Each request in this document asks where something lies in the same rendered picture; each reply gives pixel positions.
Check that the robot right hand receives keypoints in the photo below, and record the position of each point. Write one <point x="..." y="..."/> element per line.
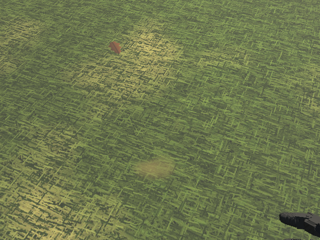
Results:
<point x="306" y="221"/>

